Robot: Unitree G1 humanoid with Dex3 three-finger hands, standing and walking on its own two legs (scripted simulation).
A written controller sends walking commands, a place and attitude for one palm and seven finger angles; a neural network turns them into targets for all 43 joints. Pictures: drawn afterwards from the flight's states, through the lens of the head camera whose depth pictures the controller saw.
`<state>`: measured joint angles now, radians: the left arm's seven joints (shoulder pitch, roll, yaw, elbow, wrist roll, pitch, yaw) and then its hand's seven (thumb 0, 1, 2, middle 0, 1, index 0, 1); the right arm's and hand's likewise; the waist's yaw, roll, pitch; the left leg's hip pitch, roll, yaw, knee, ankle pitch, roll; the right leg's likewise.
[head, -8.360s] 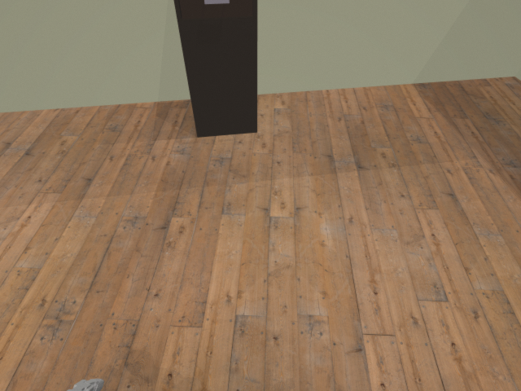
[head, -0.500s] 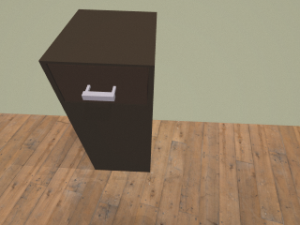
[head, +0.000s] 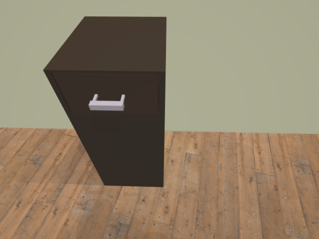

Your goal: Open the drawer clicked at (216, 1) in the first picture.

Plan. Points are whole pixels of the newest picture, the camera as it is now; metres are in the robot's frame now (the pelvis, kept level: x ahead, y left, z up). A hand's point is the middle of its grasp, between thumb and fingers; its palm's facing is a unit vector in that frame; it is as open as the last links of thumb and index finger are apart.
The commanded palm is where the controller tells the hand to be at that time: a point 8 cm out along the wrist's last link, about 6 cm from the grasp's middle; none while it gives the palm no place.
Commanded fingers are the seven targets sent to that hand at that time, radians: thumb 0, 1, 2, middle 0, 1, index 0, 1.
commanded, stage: look again from close up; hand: left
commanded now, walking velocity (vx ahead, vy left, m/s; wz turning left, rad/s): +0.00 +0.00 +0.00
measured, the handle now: (108, 101) +0.53 +0.21 +0.02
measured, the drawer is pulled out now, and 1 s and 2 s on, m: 0.00 0.00 0.00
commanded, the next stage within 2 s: raise the hand with hooked fingers in 0.18 s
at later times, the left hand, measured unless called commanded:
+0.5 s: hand (85, 217) +0.18 +0.20 -0.04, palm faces -0.10 -0.50 -0.86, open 7.7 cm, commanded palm +0.13 +0.22 -0.03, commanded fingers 0.00 0.62 0.78 -0.22 -0.48 -0.22 -0.48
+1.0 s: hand (73, 202) +0.20 +0.22 +0.01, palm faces +0.06 -0.07 -1.00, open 10.4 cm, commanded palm +0.17 +0.22 +0.06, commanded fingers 0.00 0.04 0.53 -0.26 -0.86 -0.26 -0.86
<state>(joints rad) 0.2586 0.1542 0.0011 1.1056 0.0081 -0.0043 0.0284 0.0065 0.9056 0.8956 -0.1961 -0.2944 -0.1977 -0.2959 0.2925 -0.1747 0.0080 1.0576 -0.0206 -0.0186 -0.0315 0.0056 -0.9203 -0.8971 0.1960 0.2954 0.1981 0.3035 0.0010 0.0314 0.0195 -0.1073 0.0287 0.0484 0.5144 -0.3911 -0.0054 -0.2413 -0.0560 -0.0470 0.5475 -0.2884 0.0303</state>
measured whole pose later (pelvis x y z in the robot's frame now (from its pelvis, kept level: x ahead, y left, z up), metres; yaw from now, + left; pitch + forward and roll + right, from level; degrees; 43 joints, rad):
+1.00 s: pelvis -0.04 -0.03 -0.02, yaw +1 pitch +6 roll +1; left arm 0.19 0.38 -0.04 0.03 1.02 0.04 0.33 0.00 0.24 0.62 -0.26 -0.71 -0.27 -0.71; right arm 0.09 -0.17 0.03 0.59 -0.06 0.05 -0.01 0.01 -0.90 -0.90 0.20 0.30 0.20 0.30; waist 0.07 0.05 -0.05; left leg -0.42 0.04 0.03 0.73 -0.41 -0.04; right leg -0.55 -0.05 -0.06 0.76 -0.31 -0.01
